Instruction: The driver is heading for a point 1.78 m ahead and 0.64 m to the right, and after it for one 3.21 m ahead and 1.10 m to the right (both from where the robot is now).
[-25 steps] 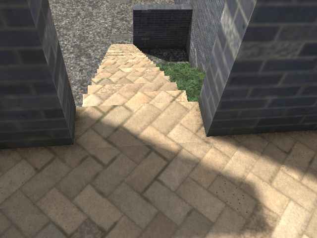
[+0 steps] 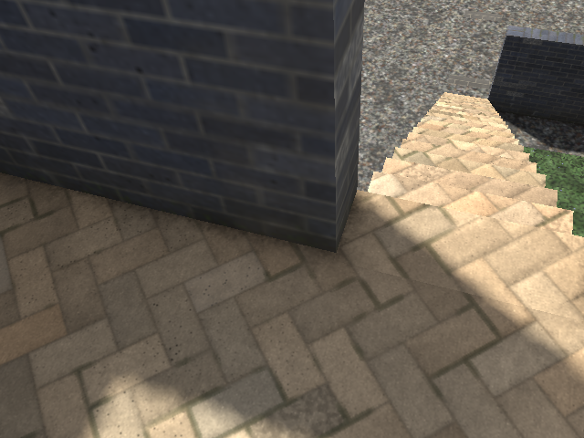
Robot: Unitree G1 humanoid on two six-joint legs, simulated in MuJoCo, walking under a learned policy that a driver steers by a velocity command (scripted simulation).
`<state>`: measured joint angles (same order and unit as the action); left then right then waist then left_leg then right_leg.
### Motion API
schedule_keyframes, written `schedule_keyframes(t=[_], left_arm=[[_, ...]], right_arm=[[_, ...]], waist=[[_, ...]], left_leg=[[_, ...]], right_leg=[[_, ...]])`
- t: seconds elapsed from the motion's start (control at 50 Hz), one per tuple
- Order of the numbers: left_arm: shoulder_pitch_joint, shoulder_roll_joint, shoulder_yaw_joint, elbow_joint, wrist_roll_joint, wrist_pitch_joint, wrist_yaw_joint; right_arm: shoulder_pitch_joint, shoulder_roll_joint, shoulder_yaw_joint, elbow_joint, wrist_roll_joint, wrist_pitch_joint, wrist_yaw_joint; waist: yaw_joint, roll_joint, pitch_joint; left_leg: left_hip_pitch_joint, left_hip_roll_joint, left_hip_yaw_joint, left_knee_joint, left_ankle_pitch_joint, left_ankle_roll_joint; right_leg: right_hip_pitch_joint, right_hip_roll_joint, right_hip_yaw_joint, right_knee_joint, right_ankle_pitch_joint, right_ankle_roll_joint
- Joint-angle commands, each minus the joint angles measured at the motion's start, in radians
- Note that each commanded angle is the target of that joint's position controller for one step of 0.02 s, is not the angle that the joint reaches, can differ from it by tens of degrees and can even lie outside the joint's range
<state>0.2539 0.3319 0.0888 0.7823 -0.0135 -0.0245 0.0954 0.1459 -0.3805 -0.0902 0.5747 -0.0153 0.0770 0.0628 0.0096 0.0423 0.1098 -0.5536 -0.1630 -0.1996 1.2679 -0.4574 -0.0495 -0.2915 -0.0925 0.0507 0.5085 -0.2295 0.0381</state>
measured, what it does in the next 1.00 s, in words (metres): walks backwards, turning right: left foot, then right foot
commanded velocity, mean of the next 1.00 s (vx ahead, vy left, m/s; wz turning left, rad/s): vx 0.00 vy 0.02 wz -0.63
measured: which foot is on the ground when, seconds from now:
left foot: up 0.00-0.18, down 0.20-0.86, up 0.88-1.00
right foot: down 0.00-0.18, up 0.20-0.86, down 0.88-1.00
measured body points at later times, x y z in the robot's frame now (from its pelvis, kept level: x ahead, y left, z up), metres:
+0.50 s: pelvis -0.02 +0.14 +0.00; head +0.02 +0.13 +0.45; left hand +0.23 +0.36 -0.10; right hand +0.03 -0.16 -0.10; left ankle -0.02 +0.24 -0.74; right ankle -0.07 +0.06 -0.68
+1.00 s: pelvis -0.10 +0.04 +0.00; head -0.06 -0.01 +0.45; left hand +0.17 +0.17 -0.11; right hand -0.20 -0.30 -0.10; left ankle -0.03 +0.17 -0.65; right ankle -0.14 -0.04 -0.74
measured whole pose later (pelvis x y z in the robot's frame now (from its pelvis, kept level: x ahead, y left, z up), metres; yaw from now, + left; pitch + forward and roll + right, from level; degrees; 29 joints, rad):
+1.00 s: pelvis -0.10 +0.04 +0.00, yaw -41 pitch +1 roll +1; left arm 0.21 0.30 0.07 0.67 0.00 0.06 -0.06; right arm 0.14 -0.38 -0.11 0.75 0.02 0.01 -0.08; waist 0.01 0.00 0.12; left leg -0.47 0.12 0.10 1.13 -0.55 0.00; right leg -0.27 0.01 -0.06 0.50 -0.26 -0.08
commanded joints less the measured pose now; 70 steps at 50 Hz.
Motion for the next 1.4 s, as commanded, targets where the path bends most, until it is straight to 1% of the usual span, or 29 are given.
schedule_keyframes(t=[0.02,0.08,0.12,0.16,0.18,0.2,0.22,0.24,0.28,0.36,0.44,0.6,0.8,0.86,0.88,0.9,0.92,0.94,0.98,1.06,1.14,1.22,1.24,1.26,1.28,1.3,1.32,1.36,1.4], left_arm=[[-0.035,0.215,0.050,-0.071,-0.002,0.002,-0.004],[-0.010,0.281,0.077,-0.079,0.001,0.023,-0.007],[-0.017,0.282,0.083,-0.085,-0.008,0.036,-0.010],[-0.024,0.240,0.069,-0.090,-0.024,0.039,-0.010],[0.026,0.181,0.050,-0.075,-0.024,0.033,-0.015],[0.095,0.090,0.026,-0.071,0.019,0.033,-0.026],[0.106,0.063,0.022,-0.114,0.039,0.026,-0.017],[0.076,0.111,0.030,-0.119,0.008,0.025,-0.010],[0.076,0.160,0.052,-0.073,-0.007,0.056,-0.006],[0.023,0.093,0.021,-0.114,-0.004,0.074,-0.030],[-0.130,0.065,0.001,-0.212,-0.014,0.075,-0.087],[-0.236,0.049,0.014,-0.301,-0.031,0.129,-0.162],[-0.221,0.059,0.036,-0.303,-0.042,0.135,-0.211],[0.014,0.113,0.075,-0.222,-0.018,0.119,-0.189],[0.069,0.171,0.089,-0.205,-0.012,0.105,-0.172],[0.057,0.287,0.088,-0.229,0.046,0.087,-0.173],[0.045,0.230,0.061,-0.195,0.023,0.062,-0.172],[0.017,0.233,0.058,-0.198,0.036,0.055,-0.157],[-0.108,0.148,0.039,-0.184,0.011,0.062,-0.124],[-0.086,0.043,-0.011,-0.161,0.059,0.049,-0.104],[-0.061,0.050,-0.018,-0.124,0.061,0.046,-0.081],[-0.043,0.077,-0.010,-0.113,0.044,0.054,-0.067],[-0.044,0.138,0.014,-0.112,-0.004,0.032,-0.053],[-0.039,0.166,0.028,-0.096,0.004,0.038,-0.039],[-0.072,0.158,0.032,-0.103,0.014,0.043,-0.031],[-0.147,0.108,0.010,-0.121,0.037,0.064,-0.034],[-0.158,0.076,0.002,-0.138,0.047,0.072,-0.037],[-0.118,0.085,0.008,-0.138,0.043,0.076,-0.028],[-0.159,0.149,0.036,-0.168,0.022,0.086,-0.018]], right_arm=[[0.096,-0.008,-0.002,-0.040,-0.006,0.009,-0.010],[0.074,0.051,0.021,-0.066,-0.010,-0.002,-0.023],[0.160,0.030,0.004,-0.029,0.002,-0.014,-0.028],[0.285,0.008,-0.023,0.036,0.017,-0.017,-0.039],[0.306,-0.008,-0.035,0.055,0.026,-0.013,-0.049],[0.296,-0.077,-0.047,0.049,0.018,-0.006,-0.052],[0.203,-0.181,-0.057,0.006,-0.030,-0.008,-0.047],[0.162,-0.143,-0.047,-0.010,-0.057,-0.021,-0.046],[0.007,-0.027,-0.011,-0.018,-0.030,-0.036,-0.057],[0.027,0.021,0.008,0.000,-0.004,-0.063,-0.103],[0.086,-0.051,-0.018,0.031,0.000,-0.065,-0.133],[0.031,-0.123,-0.061,0.038,0.011,-0.085,-0.097],[-0.028,-0.204,-0.104,0.069,0.061,-0.060,-0.123],[-0.031,-0.168,-0.092,0.095,0.089,-0.050,-0.139],[0.010,-0.107,-0.072,0.097,0.054,-0.049,-0.137],[-0.010,-0.048,-0.044,0.032,0.006,-0.060,-0.153],[-0.086,-0.083,-0.043,0.057,0.013,-0.063,-0.142],[-0.005,-0.079,-0.040,0.050,0.044,-0.077,-0.136],[0.022,-0.128,-0.049,0.136,0.025,-0.084,-0.144],[0.080,-0.074,-0.016,0.190,0.035,-0.079,-0.152],[0.043,-0.053,0.010,0.149,0.040,-0.089,-0.142],[0.038,-0.031,0.024,0.108,0.038,-0.079,-0.108],[-0.068,-0.070,0.014,0.052,0.041,-0.054,-0.068],[0.025,-0.064,0.004,0.051,0.052,-0.036,-0.052],[0.106,-0.056,-0.002,0.072,0.064,-0.021,-0.042],[0.207,-0.001,0.011,0.110,0.062,-0.032,-0.057],[0.149,-0.017,0.009,0.115,0.059,-0.038,-0.067],[0.047,-0.024,0.009,0.078,0.045,-0.041,-0.075],[0.138,-0.004,0.016,0.072,0.045,-0.034,-0.063]], waist=[[-0.050,-0.225,-0.071],[-0.006,-0.350,-0.095],[-0.019,-0.395,-0.117],[-0.068,-0.338,-0.132],[-0.070,-0.225,-0.140],[-0.025,0.063,-0.174],[0.024,0.319,-0.202],[0.007,0.376,-0.200],[0.068,0.157,-0.111],[0.036,0.114,-0.111],[-0.041,0.072,-0.141],[-0.061,0.026,-0.120],[0.020,0.123,-0.176],[0.147,0.087,-0.232],[0.150,-0.150,-0.168],[0.088,-0.352,-0.217],[0.090,-0.278,-0.179],[0.050,-0.325,-0.225],[-0.003,-0.177,-0.143],[0.013,-0.122,-0.115],[0.021,-0.147,-0.052],[0.024,-0.057,-0.068],[0.050,0.104,-0.042],[0.004,0.140,-0.122],[-0.022,0.087,-0.164],[-0.072,-0.070,-0.182],[-0.030,-0.131,-0.130],[0.010,-0.080,-0.104],[-0.038,-0.087,-0.186]], left_leg=[[0.003,0.065,0.046,-0.094,0.031,-0.045],[0.146,0.132,0.140,-0.385,-0.038,-0.066],[0.318,0.128,0.153,-0.579,0.033,-0.047],[0.498,0.129,0.187,-0.843,0.219,0.006],[0.587,0.145,0.167,-0.946,0.215,0.041],[0.679,0.318,0.033,-0.930,0.480,0.100],[0.487,0.499,-0.115,-0.907,0.685,0.265],[0.344,0.491,-0.131,-1.012,0.581,0.339],[0.310,0.390,0.068,-0.971,0.569,0.239],[0.479,0.421,0.150,-0.908,0.727,0.252],[0.664,0.561,0.068,-0.928,0.745,0.289],[0.656,0.582,0.239,-0.959,0.844,0.276],[0.637,0.598,0.435,-0.892,0.854,0.201],[0.491,0.496,0.505,-0.604,0.827,0.139],[0.175,0.388,0.503,-0.345,0.135,0.083],[-0.155,0.197,0.441,-0.124,-0.304,0.035],[-0.161,0.226,0.313,0.015,-0.312,0.048],[-0.149,0.221,0.286,-0.008,-0.240,0.059],[-0.091,0.261,0.283,-0.080,-0.063,0.055],[0.029,0.215,0.249,-0.143,0.056,0.032],[0.037,0.235,0.248,-0.316,0.127,0.048],[0.007,0.263,0.272,-0.382,0.076,0.081],[-0.174,0.290,0.177,-0.315,0.071,0.048],[-0.226,0.306,0.085,-0.275,0.035,0.035],[-0.224,0.302,0.072,-0.245,0.023,0.015],[-0.076,0.295,0.212,-0.291,0.051,0.028],[0.008,0.269,0.280,-0.340,0.113,0.035],[0.075,0.231,0.353,-0.404,0.123,0.047],[0.154,0.214,0.377,-0.501,0.078,0.069]], right_leg=[[0.079,-0.162,0.211,-0.192,0.209,-0.202],[0.059,-0.156,0.236,-0.222,0.248,-0.163],[0.004,-0.148,0.242,-0.226,0.282,-0.124],[-0.057,-0.133,0.256,-0.175,0.272,-0.099],[-0.119,-0.066,0.210,-0.064,0.087,-0.071],[-0.252,0.087,0.073,0.186,-0.301,-0.022],[-0.347,0.181,-0.019,0.444,-0.472,0.028],[-0.300,0.117,-0.031,0.700,-0.493,0.025],[-0.330,0.107,-0.015,0.840,-0.323,0.022],[-0.369,0.069,-0.032,0.717,-0.162,0.048],[-0.388,0.028,-0.021,0.488,-0.197,0.045],[-0.328,-0.027,-0.081,0.382,-0.183,0.056],[-0.116,-0.024,-0.156,0.199,-0.173,0.002],[0.221,0.099,-0.193,-0.065,-0.049,-0.091],[0.412,0.014,0.018,-0.127,0.431,-0.179],[0.455,-0.220,0.431,-0.209,0.283,-0.412],[0.366,-0.219,0.306,-0.160,0.694,-0.428],[0.307,-0.232,0.300,-0.236,0.364,-0.456],[0.229,-0.131,0.155,-0.229,0.146,-0.332],[0.132,-0.106,0.004,-0.291,0.045,-0.315],[0.132,-0.119,-0.036,-0.323,0.065,-0.306],[0.223,-0.171,-0.054,-0.258,0.405,-0.293],[0.374,-0.387,0.134,-0.271,0.775,-0.255],[0.505,-0.414,0.115,-0.210,0.908,-0.225],[0.546,-0.383,0.056,-0.184,0.923,-0.200],[0.409,-0.180,-0.154,-0.186,0.638,-0.221],[0.300,-0.092,-0.230,-0.195,0.565,-0.218],[0.242,-0.090,-0.254,-0.155,0.812,-0.168],[0.309,-0.129,-0.269,-0.072,1.202,-0.079]])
